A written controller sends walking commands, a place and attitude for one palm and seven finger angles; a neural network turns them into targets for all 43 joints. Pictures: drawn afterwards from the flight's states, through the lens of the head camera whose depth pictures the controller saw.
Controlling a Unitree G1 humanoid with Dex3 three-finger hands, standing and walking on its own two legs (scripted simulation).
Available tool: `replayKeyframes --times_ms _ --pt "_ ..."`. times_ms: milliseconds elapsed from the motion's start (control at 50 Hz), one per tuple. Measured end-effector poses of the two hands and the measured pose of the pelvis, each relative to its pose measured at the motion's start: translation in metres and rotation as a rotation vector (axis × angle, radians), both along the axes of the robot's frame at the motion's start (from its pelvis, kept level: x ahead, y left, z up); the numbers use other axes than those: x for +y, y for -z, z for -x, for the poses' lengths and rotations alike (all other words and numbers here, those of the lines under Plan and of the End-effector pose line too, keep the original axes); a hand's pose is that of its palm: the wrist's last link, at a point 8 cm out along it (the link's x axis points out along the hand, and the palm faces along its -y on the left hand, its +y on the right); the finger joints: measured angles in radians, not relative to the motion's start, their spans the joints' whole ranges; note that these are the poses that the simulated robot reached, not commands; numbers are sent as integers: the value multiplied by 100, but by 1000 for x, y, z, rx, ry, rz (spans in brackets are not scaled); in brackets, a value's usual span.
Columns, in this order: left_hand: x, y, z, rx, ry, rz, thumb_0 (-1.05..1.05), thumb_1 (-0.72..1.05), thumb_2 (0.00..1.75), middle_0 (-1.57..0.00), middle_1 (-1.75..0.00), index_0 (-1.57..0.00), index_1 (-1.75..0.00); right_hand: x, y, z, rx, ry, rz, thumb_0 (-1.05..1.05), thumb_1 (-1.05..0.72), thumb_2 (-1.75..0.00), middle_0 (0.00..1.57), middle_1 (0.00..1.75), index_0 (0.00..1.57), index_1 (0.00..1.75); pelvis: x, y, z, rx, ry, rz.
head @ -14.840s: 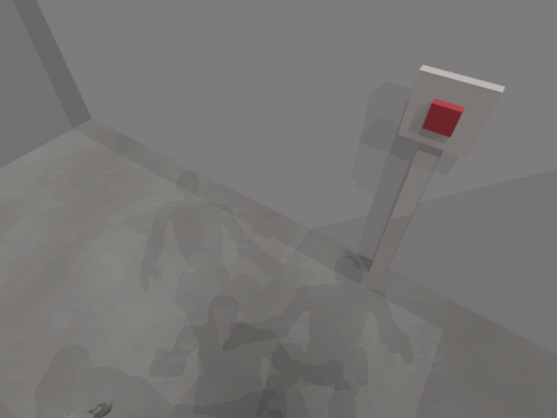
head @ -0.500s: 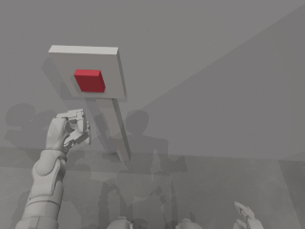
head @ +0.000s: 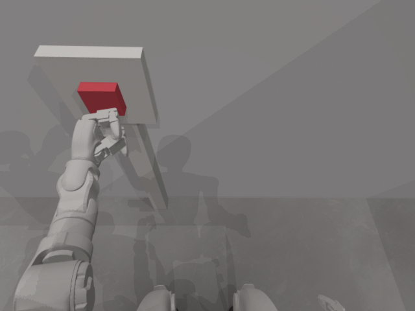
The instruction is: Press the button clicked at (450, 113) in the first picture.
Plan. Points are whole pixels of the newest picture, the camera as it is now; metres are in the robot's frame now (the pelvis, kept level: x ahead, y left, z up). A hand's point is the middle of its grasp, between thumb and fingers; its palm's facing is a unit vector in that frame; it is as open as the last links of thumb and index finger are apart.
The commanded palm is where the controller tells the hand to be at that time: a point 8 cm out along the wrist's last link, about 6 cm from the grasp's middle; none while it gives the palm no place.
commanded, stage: aim a knuckle at the button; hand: left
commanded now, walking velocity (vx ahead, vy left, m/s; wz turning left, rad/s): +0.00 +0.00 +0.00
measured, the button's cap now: (103, 98) +0.51 +0.20 +0.08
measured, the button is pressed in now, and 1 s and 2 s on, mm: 0 0 10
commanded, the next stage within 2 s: press the button with the knuckle in 0.70 s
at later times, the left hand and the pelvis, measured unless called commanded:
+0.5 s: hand (118, 140) +0.43 +0.17 +0.05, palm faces -0.04 -1.00 -0.02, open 3.1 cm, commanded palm +0.40 +0.22 +0.06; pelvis +0.00 +0.01 +0.00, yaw +0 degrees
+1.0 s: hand (120, 137) +0.43 +0.16 +0.06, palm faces -0.02 -1.00 -0.03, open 3.1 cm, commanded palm +0.41 +0.22 +0.06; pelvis +0.00 +0.01 +0.00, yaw +0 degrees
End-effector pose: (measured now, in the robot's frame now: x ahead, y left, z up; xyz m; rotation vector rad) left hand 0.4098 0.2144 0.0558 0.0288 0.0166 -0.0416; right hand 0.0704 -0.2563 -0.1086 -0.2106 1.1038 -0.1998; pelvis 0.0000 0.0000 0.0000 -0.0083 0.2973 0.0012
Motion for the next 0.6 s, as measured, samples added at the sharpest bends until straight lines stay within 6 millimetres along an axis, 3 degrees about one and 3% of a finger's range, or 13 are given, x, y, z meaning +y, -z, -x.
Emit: replayKeyframes --times_ms 100,260,400,600 --pt "0 0 -13 -9 -8 -2 2 90 90 -130 -150 -130 -150 2 4 15 43 26 -4 1 -90 -90 20 30 20 30 2 3 1 18 8 1" --pt "3 4 -3 9 -14 0 2 90 90 -130 -150 -130 -150 5 1 28 82 51 -18 1 -90 -90 20 30 20 30 5 -1 0 13 17 1" --pt "9 3 3 -14 -22 -1 2 90 90 -130 -150 -130 -150 5 -2 20 65 39 3 1 -90 -90 20 30 20 30 7 -2 1 5 8 8" --pt "2 -1 4 -23 -1 8 2 90 90 -130 -150 -130 -150 9 -5 -2 6 14 -2 1 -90 -90 20 30 20 30 10 -1 1 2 6 9"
